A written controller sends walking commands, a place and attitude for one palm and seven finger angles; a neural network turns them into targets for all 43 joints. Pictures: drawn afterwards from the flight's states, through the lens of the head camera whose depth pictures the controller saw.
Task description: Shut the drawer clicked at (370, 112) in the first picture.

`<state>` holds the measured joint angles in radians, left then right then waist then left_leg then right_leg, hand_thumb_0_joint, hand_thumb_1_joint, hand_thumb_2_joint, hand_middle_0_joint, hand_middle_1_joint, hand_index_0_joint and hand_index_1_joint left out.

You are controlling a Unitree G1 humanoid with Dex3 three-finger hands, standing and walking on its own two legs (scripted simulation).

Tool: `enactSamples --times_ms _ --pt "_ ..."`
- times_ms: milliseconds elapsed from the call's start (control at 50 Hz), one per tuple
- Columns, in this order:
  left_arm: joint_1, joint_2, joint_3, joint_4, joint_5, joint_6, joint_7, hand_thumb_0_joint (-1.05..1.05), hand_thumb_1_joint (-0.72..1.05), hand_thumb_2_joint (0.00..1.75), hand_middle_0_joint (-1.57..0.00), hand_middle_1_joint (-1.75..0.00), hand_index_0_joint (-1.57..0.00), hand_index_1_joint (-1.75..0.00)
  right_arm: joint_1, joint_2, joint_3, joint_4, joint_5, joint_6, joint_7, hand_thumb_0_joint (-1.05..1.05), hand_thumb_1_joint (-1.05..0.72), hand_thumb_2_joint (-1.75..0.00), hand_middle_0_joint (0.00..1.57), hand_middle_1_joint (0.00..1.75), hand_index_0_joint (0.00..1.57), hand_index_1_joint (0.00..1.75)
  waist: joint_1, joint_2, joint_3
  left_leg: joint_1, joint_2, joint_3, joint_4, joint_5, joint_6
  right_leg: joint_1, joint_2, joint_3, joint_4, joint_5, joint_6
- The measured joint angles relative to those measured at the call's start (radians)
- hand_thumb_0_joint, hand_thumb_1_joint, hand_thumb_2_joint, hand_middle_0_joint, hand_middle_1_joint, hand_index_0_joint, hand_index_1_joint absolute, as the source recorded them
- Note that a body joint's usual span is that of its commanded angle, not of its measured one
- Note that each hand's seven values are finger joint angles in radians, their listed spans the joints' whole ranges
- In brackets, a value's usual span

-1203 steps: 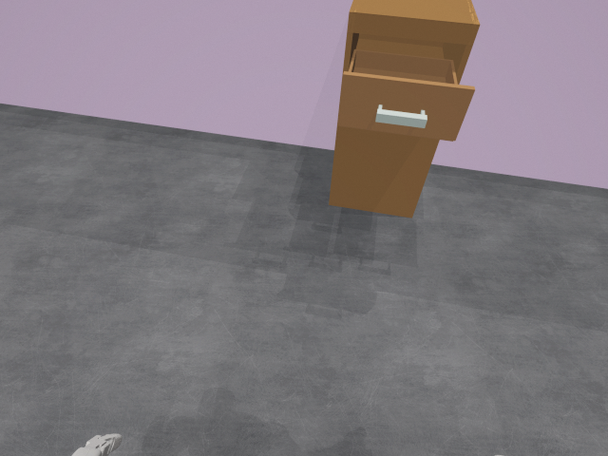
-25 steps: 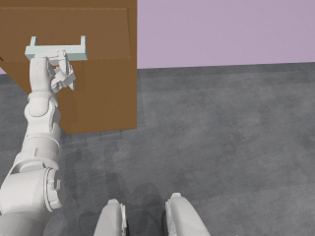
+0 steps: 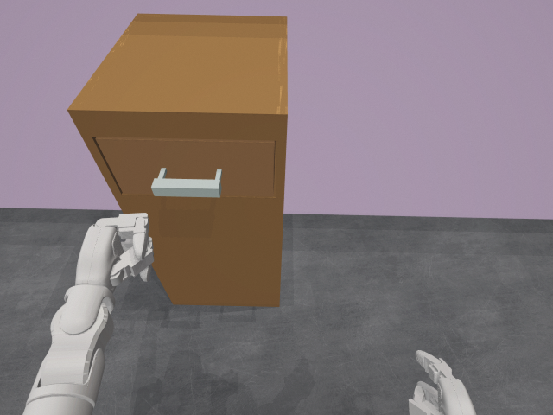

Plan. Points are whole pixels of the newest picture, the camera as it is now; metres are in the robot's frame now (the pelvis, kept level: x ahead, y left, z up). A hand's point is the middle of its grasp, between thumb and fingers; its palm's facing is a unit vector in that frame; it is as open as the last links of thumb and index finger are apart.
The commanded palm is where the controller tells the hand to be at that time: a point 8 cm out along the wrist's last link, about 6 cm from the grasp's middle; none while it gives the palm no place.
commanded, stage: draw the hand back to the body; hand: left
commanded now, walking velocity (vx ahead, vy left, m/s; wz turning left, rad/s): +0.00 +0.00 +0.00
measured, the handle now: (189, 180) +0.57 +0.20 -0.03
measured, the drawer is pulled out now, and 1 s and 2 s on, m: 0.00 0.00 0.00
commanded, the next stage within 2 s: step back with the hand held close in 0.78 s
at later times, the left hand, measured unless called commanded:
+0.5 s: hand (50, 292) +0.21 +0.23 +0.17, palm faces +0.35 -0.87 -0.35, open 3.3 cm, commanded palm +0.16 +0.27 +0.19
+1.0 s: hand out of the picture +0.19 +0.24 +0.21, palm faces +0.41 -0.81 -0.41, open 3.3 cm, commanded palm +0.14 +0.28 +0.21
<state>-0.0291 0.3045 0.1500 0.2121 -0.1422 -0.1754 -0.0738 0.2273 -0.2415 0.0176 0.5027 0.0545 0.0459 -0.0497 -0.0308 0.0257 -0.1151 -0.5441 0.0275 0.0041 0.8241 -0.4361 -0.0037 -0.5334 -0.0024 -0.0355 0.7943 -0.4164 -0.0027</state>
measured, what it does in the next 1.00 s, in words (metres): stands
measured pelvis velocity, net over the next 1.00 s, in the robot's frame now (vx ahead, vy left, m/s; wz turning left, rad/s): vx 0.00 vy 0.00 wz -0.01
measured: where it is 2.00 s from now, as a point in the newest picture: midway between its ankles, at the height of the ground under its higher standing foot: outside the picture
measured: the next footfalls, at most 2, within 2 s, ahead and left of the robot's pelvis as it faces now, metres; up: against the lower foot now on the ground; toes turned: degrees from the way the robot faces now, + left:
right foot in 1.92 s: -0.13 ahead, -0.10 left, +0.00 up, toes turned +8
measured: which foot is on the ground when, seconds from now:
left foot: down 0.00-1.00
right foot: down 0.00-1.00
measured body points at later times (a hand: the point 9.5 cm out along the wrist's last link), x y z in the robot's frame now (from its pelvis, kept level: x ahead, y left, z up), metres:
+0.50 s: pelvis +0.01 +0.00 +0.03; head -0.01 -0.03 +0.48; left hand +0.19 +0.27 +0.19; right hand +0.20 -0.22 -0.05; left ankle -0.02 +0.12 -0.70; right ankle -0.01 -0.12 -0.70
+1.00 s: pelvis +0.00 +0.00 +0.03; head -0.02 -0.02 +0.48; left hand +0.16 +0.28 +0.23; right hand +0.19 -0.22 -0.04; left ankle -0.01 +0.12 -0.70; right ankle -0.01 -0.12 -0.70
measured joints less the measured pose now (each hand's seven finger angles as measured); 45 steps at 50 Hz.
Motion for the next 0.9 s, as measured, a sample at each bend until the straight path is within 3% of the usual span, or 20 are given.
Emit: enactSamples --times_ms 120,260,420,640,900 --pt "0.126 0.01 -0.015 -0.152 0.047 0.099 0.124 0.02 0.9 0.9 -1.4 -1.6 -1.4 -1.6 -0.015 0.014 0.02 -0.003 -0.005 -0.005 -0.035 0.01 -0.91 -0.9 0.2 0.3 0.2 0.3 0.027 0.014 0.033 0.151 -0.009 0.005 -0.125 0.052 0.004 0.145 -0.006 0.003 -0.112 0.044 0.0" --pt "0.226 0.002 -0.011 -0.287 0.059 0.139 0.166 0.02 0.9 0.9 -1.4 -1.6 -1.4 -1.6 -0.026 0.019 0.042 0.036 -0.016 -0.038 -0.044 0.01 -0.9 -0.9 0.21 0.3 0.2 0.3 0.056 0.025 0.071 0.289 -0.014 0.003 -0.237 0.097 0.003 0.284 -0.009 -0.001 -0.219 0.084 0.0" --pt "0.384 0.013 0.041 -0.473 0.058 0.135 0.167 0.02 0.9 0.9 -1.4 -1.6 -1.4 -1.6 -0.022 0.025 0.039 0.066 -0.033 -0.089 -0.031 0.01 -0.9 -0.9 0.21 0.3 0.21 0.3 0.066 0.031 0.092 0.387 -0.01 0.006 -0.318 0.125 -0.001 0.38 -0.004 0.002 -0.299 0.113 -0.002" --pt "0.573 0.043 0.145 -0.691 0.061 0.092 0.173 0.01 0.9 0.9 -1.4 -1.6 -1.4 -1.6 -0.001 0.019 0.013 0.092 -0.04 -0.15 -0.019 0.01 -0.9 -0.9 0.21 0.3 0.2 0.3 0.091 0.046 0.095 0.429 -0.004 0.008 -0.342 0.129 -0.002 0.425 0.003 0.003 -0.334 0.124 -0.002" --pt "0.557 0.01 0.122 -0.66 0.073 0.092 0.184 0.01 0.9 0.9 -1.41 -1.6 -1.4 -1.6 -0.002 0.027 0.01 0.111 -0.047 -0.18 -0.028 0.01 -0.9 -0.9 0.21 0.3 0.2 0.3 0.092 0.035 0.115 0.431 -0.005 0.009 -0.34 0.134 -0.001 0.425 0.002 0.004 -0.33 0.129 -0.002"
